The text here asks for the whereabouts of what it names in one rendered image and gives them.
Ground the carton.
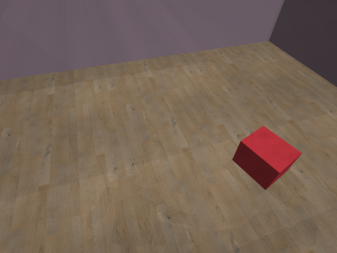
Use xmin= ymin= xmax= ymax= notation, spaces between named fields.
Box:
xmin=232 ymin=126 xmax=302 ymax=190

